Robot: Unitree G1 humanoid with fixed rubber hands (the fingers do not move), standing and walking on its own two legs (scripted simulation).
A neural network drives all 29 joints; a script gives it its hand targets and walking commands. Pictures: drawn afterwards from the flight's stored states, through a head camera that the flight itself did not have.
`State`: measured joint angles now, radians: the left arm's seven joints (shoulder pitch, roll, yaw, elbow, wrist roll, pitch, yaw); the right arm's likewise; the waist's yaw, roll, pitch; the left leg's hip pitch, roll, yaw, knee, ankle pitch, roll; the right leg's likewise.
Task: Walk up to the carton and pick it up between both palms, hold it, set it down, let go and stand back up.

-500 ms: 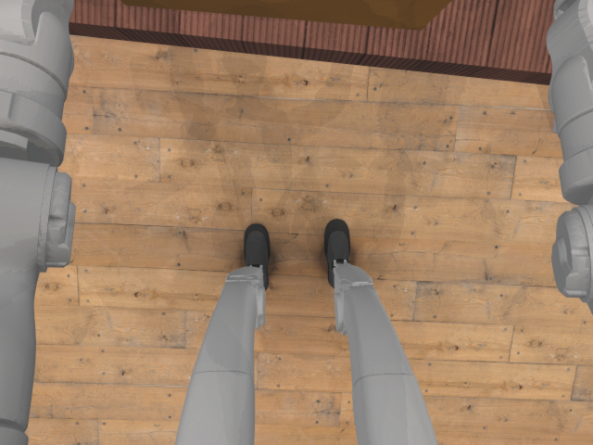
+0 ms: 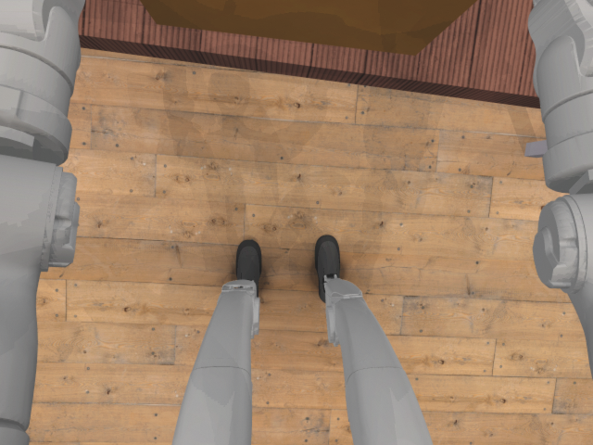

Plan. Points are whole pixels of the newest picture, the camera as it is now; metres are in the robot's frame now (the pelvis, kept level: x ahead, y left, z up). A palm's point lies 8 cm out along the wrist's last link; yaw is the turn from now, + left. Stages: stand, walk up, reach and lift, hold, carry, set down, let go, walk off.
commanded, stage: reach and lift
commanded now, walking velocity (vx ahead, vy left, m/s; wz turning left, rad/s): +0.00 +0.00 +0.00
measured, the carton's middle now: out of the picture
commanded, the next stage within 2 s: none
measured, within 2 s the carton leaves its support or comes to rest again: neither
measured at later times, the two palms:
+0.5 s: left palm out of the picture +0.59 +0.19 -0.02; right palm out of the picture +0.57 -0.20 -0.02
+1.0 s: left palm out of the picture +0.57 +0.19 -0.05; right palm out of the picture +0.56 -0.19 -0.06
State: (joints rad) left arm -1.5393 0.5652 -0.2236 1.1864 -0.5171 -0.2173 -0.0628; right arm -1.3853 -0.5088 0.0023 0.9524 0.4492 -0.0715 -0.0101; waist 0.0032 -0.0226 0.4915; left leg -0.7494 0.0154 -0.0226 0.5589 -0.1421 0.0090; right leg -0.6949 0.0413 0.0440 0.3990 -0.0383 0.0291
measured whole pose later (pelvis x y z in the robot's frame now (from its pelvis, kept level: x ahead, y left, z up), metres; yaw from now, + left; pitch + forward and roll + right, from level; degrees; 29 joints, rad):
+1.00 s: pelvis +0.05 -0.02 +0.00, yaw +2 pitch +40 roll -1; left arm -1.20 0.29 0.29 1.29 -0.14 -0.55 -0.02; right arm -1.02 -0.04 -0.54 0.79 -0.24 -0.36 -0.05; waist -0.01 0.06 -0.01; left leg -0.99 0.00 -0.06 0.37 -0.07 -0.02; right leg -0.97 0.02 -0.01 0.29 -0.02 -0.01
